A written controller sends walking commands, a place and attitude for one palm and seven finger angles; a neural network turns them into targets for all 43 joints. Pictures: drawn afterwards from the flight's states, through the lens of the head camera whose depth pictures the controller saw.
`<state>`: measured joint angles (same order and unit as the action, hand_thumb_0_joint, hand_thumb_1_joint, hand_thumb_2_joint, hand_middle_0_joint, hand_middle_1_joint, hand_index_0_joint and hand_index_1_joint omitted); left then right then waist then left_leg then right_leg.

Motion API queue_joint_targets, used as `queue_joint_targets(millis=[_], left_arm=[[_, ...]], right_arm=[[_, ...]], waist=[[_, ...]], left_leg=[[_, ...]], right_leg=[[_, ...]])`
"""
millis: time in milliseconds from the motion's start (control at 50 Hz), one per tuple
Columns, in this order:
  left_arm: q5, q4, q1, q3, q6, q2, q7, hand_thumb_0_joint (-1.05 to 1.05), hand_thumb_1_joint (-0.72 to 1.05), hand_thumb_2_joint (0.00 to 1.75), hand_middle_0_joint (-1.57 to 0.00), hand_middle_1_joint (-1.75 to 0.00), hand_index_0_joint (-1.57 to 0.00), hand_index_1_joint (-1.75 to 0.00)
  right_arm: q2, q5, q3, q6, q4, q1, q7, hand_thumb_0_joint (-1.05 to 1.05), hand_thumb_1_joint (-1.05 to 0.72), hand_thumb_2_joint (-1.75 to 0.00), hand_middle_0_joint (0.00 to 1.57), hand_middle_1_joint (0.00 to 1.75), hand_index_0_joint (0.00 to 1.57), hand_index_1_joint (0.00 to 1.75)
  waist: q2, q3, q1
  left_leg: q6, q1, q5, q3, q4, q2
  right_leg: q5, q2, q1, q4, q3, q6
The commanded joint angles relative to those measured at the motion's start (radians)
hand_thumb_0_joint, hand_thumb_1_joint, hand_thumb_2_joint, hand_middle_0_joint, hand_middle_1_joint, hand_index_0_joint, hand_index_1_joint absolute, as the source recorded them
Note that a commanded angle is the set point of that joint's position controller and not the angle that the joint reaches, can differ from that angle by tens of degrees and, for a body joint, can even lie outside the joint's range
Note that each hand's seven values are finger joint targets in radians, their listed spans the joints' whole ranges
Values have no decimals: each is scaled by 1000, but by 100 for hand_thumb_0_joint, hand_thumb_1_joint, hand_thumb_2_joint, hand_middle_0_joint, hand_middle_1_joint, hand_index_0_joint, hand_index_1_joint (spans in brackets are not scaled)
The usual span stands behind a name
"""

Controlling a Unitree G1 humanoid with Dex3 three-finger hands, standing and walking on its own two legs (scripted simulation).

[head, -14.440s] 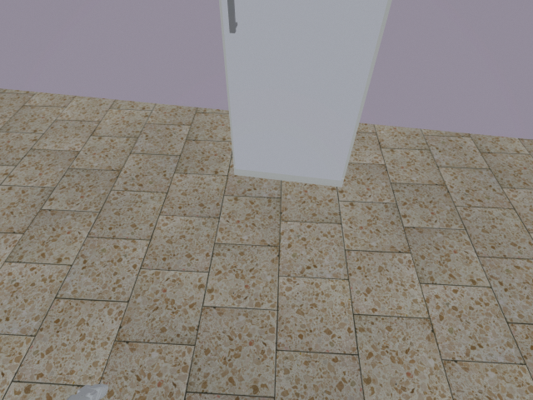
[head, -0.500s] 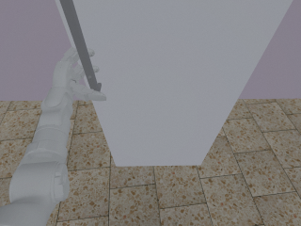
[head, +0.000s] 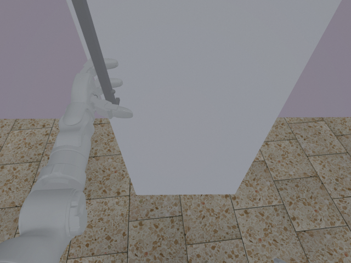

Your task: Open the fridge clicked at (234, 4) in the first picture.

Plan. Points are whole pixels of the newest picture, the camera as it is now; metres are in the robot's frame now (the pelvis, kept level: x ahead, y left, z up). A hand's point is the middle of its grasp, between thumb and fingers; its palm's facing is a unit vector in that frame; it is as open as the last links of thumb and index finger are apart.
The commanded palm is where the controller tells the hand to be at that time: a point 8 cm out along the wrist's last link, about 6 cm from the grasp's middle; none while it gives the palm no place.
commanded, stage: slide the fingers in behind the handle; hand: left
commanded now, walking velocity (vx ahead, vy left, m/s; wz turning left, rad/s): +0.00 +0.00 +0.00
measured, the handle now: (94, 37) +0.52 +0.17 +0.25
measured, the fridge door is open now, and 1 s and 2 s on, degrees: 0 0 2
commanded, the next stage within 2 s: grip the handle and tug to test in 0.36 s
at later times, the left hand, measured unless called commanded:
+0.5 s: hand (114, 90) +0.46 +0.14 +0.15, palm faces +0.00 -1.00 -0.01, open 14.1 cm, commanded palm +0.43 +0.19 +0.15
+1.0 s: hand (112, 90) +0.46 +0.14 +0.16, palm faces +0.01 -1.00 -0.01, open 7.9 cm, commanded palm +0.43 +0.19 +0.15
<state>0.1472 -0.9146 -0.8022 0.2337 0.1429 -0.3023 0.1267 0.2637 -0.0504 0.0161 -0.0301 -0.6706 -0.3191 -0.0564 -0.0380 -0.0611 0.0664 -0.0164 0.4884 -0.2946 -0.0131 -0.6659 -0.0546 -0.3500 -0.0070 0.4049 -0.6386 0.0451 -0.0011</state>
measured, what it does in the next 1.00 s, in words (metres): stands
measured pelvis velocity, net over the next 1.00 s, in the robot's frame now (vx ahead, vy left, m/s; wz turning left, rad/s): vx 0.00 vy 0.00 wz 0.00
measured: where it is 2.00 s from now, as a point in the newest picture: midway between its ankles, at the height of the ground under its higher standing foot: outside the picture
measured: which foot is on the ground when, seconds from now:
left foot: down 0.00-1.00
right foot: down 0.00-1.00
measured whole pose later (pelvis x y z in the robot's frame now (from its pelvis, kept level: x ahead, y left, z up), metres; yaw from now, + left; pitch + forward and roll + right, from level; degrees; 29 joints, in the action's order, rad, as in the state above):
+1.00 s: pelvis +0.00 +0.00 +0.00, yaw +0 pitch +7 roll -1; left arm 0.15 -0.89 -0.79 0.21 0.15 -0.29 0.10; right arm 0.26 -0.05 0.01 -0.03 -0.67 -0.32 -0.05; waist -0.04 -0.06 0.06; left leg -0.02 0.49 -0.30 -0.01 -0.67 -0.05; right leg -0.36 -0.01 0.40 -0.64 0.04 0.00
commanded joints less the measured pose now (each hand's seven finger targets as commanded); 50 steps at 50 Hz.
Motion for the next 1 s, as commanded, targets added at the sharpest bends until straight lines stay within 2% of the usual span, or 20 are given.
queue_joint_targets(millis=[0,140,180,240,300,340,360,440,500,580,600,640,660,720,740,780,840,880,900,980], left_arm=[[0,205,-548,0,90,-167,-6,0,-50,30,-30,-120,-30,-120],[9,215,-506,0,107,-159,-6,0,-50,30,-30,-120,-30,-120],[8,219,-526,-4,102,-156,-6,0,-50,30,-30,-120,-30,-120],[9,256,-491,15,103,-173,-9,0,-50,30,-30,-120,-30,-120],[13,266,-502,-19,93,-129,-7,0,-50,30,-30,-120,-30,-120],[11,258,-438,29,90,-182,-12,0,-50,30,-30,-120,-30,-120],[9,286,-469,-2,91,-152,-9,0,-50,30,-30,-120,-30,-120],[12,271,-439,33,82,-186,-11,0,-50,30,-30,-120,-30,-120],[12,290,-462,33,80,-191,-6,0,-36,36,-32,-122,-32,-122],[16,295,-413,47,73,-195,-5,0,-17,44,-33,-125,-33,-125],[17,299,-416,16,69,-163,0,0,-13,46,-34,-125,-34,-125],[23,279,-409,44,64,-189,-3,0,-3,50,-35,-127,-35,-127],[19,292,-414,54,63,-208,-2,0,1,52,-35,-127,-35,-127],[16,285,-461,-5,55,-146,1,0,15,58,-37,-129,-37,-129],[18,273,-467,7,58,-158,-4,0,20,60,-38,-130,-38,-130],[13,268,-483,14,61,-173,-7,0,29,64,-38,-131,-38,-131],[12,265,-487,-25,68,-122,-8,0,43,70,-40,-133,-40,-133],[10,270,-501,-9,74,-146,-11,0,53,74,-41,-135,-41,-135],[10,269,-497,-33,75,-117,-8,0,57,76,-42,-135,-42,-135],[10,265,-508,-27,83,-128,-9,0,76,84,-44,-138,-44,-138]], right_arm=[[131,6,-53,-38,88,-42,-4,0,-90,-90,20,30,20,30],[138,9,-57,-40,90,-54,5,0,-90,-90,20,30,20,30],[137,6,-58,-38,89,-48,4,0,-90,-90,20,30,20,30],[137,9,-61,-39,93,-50,6,0,-90,-90,20,30,20,30],[130,6,-59,-40,91,-45,9,0,-90,-90,20,30,20,30],[138,9,-61,-37,94,-51,6,0,-90,-90,20,30,20,30],[132,6,-58,-37,95,-41,7,0,-90,-90,20,30,20,30],[136,8,-61,-34,95,-45,3,0,-90,-90,20,30,20,30],[132,6,-60,-32,96,-36,2,0,-90,-90,20,30,20,30],[130,6,-60,-30,103,-31,2,0,-90,-90,20,30,20,30],[128,3,-58,-29,106,-25,3,0,-90,-90,20,30,20,30],[133,6,-59,-28,106,-31,-1,0,-90,-90,20,30,20,30],[135,5,-60,-25,106,-25,-2,0,-90,-90,20,30,20,30],[127,3,-55,-24,108,-19,-2,0,-90,-90,20,30,20,30],[130,4,-57,-23,104,-27,-4,0,-90,-90,20,30,20,30],[132,5,-57,-22,99,-26,-5,0,-90,-90,20,30,20,30],[129,6,-57,-26,99,-31,-1,0,-90,-90,20,30,20,30],[132,7,-59,-27,93,-32,0,0,-90,-90,20,30,20,30],[129,6,-58,-28,96,-29,2,0,-90,-90,20,30,20,30],[133,6,-59,-29,92,-31,3,0,-90,-90,20,30,20,30]], waist=[[-4,-334,30],[32,-363,23],[30,-345,29],[-2,-377,10],[11,-351,23],[37,-362,3],[-1,-361,14],[50,-351,7],[7,-350,6],[13,-360,-3],[21,-342,6],[63,-330,4],[38,-342,0],[10,-311,17],[46,-309,23],[29,-333,20],[3,-340,25],[8,-362,23],[-1,-352,26],[12,-359,28]], left_leg=[[45,-277,212,18,47,47],[46,-281,264,19,36,45],[46,-275,245,16,42,44],[47,-293,282,13,36,47],[45,-291,265,14,42,44],[49,-277,281,11,42,46],[47,-292,292,8,44,44],[51,-270,275,5,45,47],[49,-279,277,1,48,47],[49,-284,300,-2,45,48],[49,-276,284,-3,49,48],[55,-263,284,-3,46,50],[53,-265,290,-5,49,49],[48,-273,261,2,52,49],[52,-271,265,4,47,49],[50,-278,260,6,50,49],[48,-303,278,10,41,49],[46,-313,286,17,41,45],[44,-312,278,16,42,45],[45,-312,275,20,40,43]], right_leg=[[300,38,18,76,-2,14],[350,44,-8,66,2,15],[342,44,3,70,1,12],[370,44,-21,65,0,16],[358,47,-4,71,5,13],[377,46,-41,71,2,16],[389,44,-27,69,1,15],[387,45,-52,77,0,14],[395,43,-44,76,-5,14],[419,43,-60,75,-4,13],[406,43,-52,79,-2,12],[411,44,-64,81,-2,11],[424,40,-69,79,-7,11],[378,40,-28,85,0,13],[377,41,-33,87,0,12],[374,39,-31,83,-2,12],[367,40,-11,80,2,15],[371,41,-8,75,1,15],[361,42,0,75,4,15],[357,43,2,74,3,14]])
